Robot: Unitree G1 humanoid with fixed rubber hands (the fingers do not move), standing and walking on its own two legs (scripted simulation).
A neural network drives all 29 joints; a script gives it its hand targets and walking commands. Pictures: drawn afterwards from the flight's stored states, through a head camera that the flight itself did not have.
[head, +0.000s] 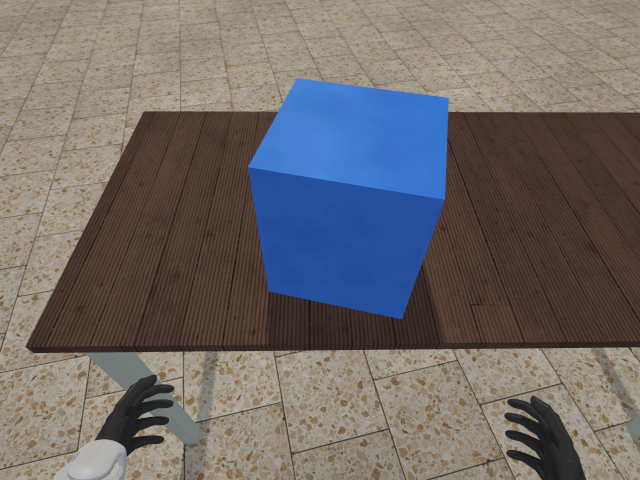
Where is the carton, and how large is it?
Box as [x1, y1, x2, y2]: [248, 78, 448, 318]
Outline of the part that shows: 297,78 248,166 269,291 401,318 444,200 448,98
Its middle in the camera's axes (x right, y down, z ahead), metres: +0.04 -0.05 +0.56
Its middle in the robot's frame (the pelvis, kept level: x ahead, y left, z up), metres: +0.46 -0.01 +0.08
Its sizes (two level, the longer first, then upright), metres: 0.210 0.200 0.250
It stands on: a table, 0.73 m high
